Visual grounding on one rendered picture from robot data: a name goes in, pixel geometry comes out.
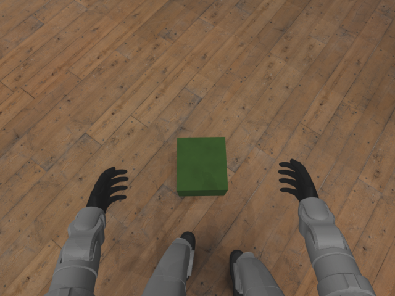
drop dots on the robot left forearm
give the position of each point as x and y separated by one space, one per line
77 267

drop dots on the left robot foot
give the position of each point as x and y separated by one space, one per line
190 238

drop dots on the robot left hand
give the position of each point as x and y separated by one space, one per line
100 195

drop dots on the carton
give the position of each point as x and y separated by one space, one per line
201 166

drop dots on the robot right forearm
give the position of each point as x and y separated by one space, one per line
331 258

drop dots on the robot right hand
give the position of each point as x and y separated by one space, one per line
304 186

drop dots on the robot right shin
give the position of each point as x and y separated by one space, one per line
246 255

